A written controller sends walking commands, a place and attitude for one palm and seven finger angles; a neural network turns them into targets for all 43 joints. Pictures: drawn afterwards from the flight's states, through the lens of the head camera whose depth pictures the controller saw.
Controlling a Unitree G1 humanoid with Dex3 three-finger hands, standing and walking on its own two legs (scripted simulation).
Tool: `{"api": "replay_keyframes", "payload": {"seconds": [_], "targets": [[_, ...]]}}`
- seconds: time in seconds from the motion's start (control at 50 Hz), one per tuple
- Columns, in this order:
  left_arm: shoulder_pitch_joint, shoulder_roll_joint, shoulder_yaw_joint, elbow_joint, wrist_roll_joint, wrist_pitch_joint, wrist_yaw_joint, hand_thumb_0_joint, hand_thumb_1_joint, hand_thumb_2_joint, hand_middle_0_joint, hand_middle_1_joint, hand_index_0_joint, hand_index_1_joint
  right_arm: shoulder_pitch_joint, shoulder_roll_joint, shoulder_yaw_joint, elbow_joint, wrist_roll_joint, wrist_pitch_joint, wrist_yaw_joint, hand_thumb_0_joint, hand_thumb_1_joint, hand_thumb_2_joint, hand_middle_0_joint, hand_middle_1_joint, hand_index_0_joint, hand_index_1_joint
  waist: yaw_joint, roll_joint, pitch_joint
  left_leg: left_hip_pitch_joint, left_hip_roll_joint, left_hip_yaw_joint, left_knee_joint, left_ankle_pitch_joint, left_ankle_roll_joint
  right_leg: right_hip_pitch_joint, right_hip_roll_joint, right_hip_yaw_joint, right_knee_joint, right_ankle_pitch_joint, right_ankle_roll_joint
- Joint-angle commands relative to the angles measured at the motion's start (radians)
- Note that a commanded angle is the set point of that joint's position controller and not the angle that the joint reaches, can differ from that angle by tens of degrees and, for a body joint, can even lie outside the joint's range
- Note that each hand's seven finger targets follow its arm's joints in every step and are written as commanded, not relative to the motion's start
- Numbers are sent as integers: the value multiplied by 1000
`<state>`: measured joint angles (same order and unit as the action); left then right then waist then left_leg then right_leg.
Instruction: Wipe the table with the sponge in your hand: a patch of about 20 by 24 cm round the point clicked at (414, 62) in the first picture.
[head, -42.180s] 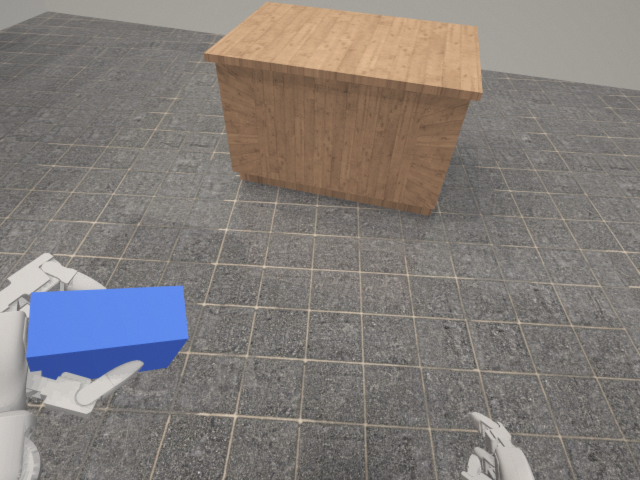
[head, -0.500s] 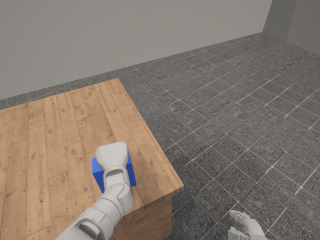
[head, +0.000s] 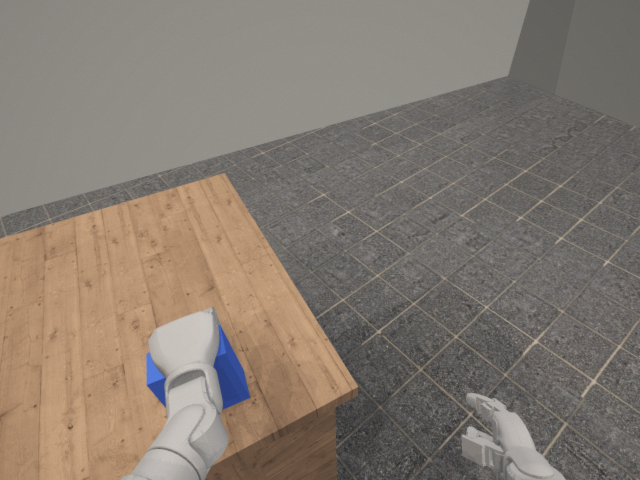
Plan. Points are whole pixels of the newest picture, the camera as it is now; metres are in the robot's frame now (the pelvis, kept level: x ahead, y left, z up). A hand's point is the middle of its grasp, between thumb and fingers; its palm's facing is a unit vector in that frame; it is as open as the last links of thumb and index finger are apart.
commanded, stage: slide back across to the middle lane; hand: left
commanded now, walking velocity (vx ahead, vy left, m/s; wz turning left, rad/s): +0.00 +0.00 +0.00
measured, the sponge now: (205, 383) +0.27 +0.21 -0.06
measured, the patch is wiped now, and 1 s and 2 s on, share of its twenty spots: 0.85 0.85 0.85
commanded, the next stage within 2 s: wipe forward along the middle lane in 0.14 s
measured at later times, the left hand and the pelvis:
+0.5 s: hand (174, 378) +0.26 +0.24 -0.02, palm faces -0.10 -0.11 -0.99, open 9.8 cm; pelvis -0.01 +0.00 +0.00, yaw +1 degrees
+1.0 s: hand (167, 348) +0.30 +0.27 -0.02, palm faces -0.11 -0.02 -0.99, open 9.9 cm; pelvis -0.05 -0.02 -0.02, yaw +0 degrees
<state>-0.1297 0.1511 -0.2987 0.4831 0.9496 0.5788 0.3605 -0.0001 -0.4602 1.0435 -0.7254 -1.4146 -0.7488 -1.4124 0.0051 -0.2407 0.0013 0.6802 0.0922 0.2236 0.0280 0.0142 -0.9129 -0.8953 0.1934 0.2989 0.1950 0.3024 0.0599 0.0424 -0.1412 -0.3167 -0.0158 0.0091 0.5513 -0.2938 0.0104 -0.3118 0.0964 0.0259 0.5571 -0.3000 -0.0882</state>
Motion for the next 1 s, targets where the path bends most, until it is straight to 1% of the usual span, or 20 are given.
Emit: {"api": "replay_keyframes", "payload": {"seconds": [0.0,0.04,0.14,0.22,0.3,0.32,0.4,0.44,0.48,0.52,0.54,0.56,0.58,0.62,0.66,0.72,0.74,0.78,0.94,0.98], "targets": [[-50,189,127,-119,15,29,-6,0,100,1300,-1200,-1600,-1200,-1600,-218,-103,-33,-175,-3,-52,-1,0,-900,-900,200,300,200,300,37,-111,-164,1,-45,-15,-34,233,24,194,-68,131,-77,526,9],[-12,188,121,-132,21,25,-8,0,100,1300,-1200,-1600,-1200,-1600,-216,-101,-31,-177,-2,-57,-3,0,-900,-900,200,300,200,300,36,-90,-132,3,-47,-12,-34,223,25,179,-68,127,-80,509,11],[41,219,149,-164,19,13,-22,0,100,1300,-1200,-1600,-1200,-1600,-217,-104,-30,-177,-2,-69,-7,0,-900,-900,200,300,200,300,35,-86,-120,12,-47,-15,-35,235,27,182,-68,133,-83,534,13],[-14,189,111,-184,23,-10,-41,0,100,1300,-1200,-1600,-1200,-1600,-211,-108,-36,-176,-6,-80,-16,0,-900,-900,200,300,200,300,11,-102,-96,17,-45,-20,-35,205,35,143,-66,135,-105,449,16],[-99,243,165,-140,38,-45,-35,0,100,1300,-1200,-1600,-1200,-1600,-190,-116,-39,-154,-11,-91,-30,0,-900,-900,200,300,200,300,7,-81,-98,-1,-45,-27,-34,168,33,106,-60,138,-108,359,11],[-106,222,146,-129,42,-54,-31,0,100,1300,-1200,-1600,-1200,-1600,-182,-111,-39,-155,-11,-93,-32,0,-900,-900,200,300,200,300,3,-72,-97,-5,-45,-22,-32,156,35,98,-62,127,-102,336,14],[-201,290,212,-53,63,-90,-13,0,100,1300,-1200,-1600,-1200,-1600,-158,-119,-42,-133,-18,-104,-46,0,-900,-900,200,300,200,300,-4,-109,-100,-54,-46,-30,-19,106,33,66,-60,142,-104,259,15],[-258,296,212,-16,76,-111,1,0,100,1300,-1200,-1600,-1200,-1600,-136,-115,-44,-124,-19,-112,-54,0,-900,-900,200,300,200,300,-15,-109,-101,-77,-43,-24,-7,75,35,41,-64,130,-93,201,21],[-255,283,209,30,87,-122,10,0,100,1300,-1200,-1600,-1200,-1600,-122,-114,-46,-121,-21,-119,-55,0,-900,-900,200,300,200,300,-10,-112,-109,-99,-45,-25,3,64,33,26,-63,123,-84,181,21],[-309,297,215,72,86,-131,18,0,100,1300,-1200,-1600,-1200,-1600,-112,-115,-45,-114,-21,-122,-59,0,-900,-900,200,300,200,300,-24,-119,-93,-122,-43,-23,10,29,34,-4,-65,126,-89,113,27],[-337,278,197,99,84,-135,19,0,100,1300,-1200,-1600,-1200,-1600,-102,-115,-45,-111,-21,-126,-61,0,-900,-900,200,300,200,300,-34,-140,-83,-138,-41,-20,15,9,34,-21,-66,122,-92,84,32],[-354,308,223,121,84,-141,24,0,100,1300,-1200,-1600,-1200,-1600,-95,-119,-47,-105,-20,-128,-61,0,-900,-900,200,300,200,300,-31,-148,-95,-153,-41,-23,24,3,34,-24,-66,129,-87,75,31],[-340,297,218,146,76,-144,28,0,100,1300,-1200,-1600,-1200,-1600,-89,-116,-48,-107,-22,-131,-61,0,-900,-900,200,300,200,300,-26,-144,-107,-166,-39,-16,30,-2,34,-16,-71,130,-86,72,35],[-365,326,245,171,71,-157,33,0,100,1300,-1200,-1600,-1200,-1600,-76,-118,-49,-105,-21,-130,-61,0,-900,-900,200,300,200,300,-26,-140,-128,-188,-39,-17,37,-9,33,-14,-71,131,-74,54,36],[-375,303,225,202,70,-164,36,0,100,1300,-1200,-1600,-1200,-1600,-63,-118,-48,-105,-21,-132,-58,0,-900,-900,200,300,200,300,-34,-135,-120,-210,-38,-15,50,-16,34,-29,-74,132,-70,62,39],[-407,352,261,267,66,-176,40,0,100,1300,-1200,-1600,-1200,-1600,-41,-123,-49,-99,-21,-132,-59,0,-900,-900,200,300,200,300,-40,-172,-104,-261,-38,-17,63,-50,35,-49,-75,140,-74,-16,46],[-453,340,238,274,65,-186,40,0,100,1300,-1200,-1600,-1200,-1600,-34,-123,-46,-99,-21,-135,-60,0,-900,-900,200,300,200,300,-56,-158,-89,-276,-35,-13,73,-69,35,-71,-79,148,-80,-54,48],[-482,380,265,325,70,-199,44,0,100,1300,-1200,-1600,-1200,-1600,-13,-128,-49,-87,-24,-139,-62,0,-900,-900,200,300,200,300,-61,-165,-85,-306,-31,-13,95,-79,35,-86,-83,164,-81,-89,49],[-597,452,294,431,68,-243,55,0,100,1300,-1200,-1600,-1200,-1600,52,-138,-54,-76,-22,-154,-56,0,-900,-900,200,300,200,300,-86,-139,-112,-430,-26,-22,169,-122,33,-130,-89,199,-55,-196,49],[-607,488,319,449,54,-246,56,0,100,1300,-1200,-1600,-1200,-1600,63,-142,-54,-78,-20,-156,-54,0,-900,-900,200,300,200,300,-81,-142,-138,-467,-24,-26,194,-120,29,-100,-100,232,-51,-184,49]]}}
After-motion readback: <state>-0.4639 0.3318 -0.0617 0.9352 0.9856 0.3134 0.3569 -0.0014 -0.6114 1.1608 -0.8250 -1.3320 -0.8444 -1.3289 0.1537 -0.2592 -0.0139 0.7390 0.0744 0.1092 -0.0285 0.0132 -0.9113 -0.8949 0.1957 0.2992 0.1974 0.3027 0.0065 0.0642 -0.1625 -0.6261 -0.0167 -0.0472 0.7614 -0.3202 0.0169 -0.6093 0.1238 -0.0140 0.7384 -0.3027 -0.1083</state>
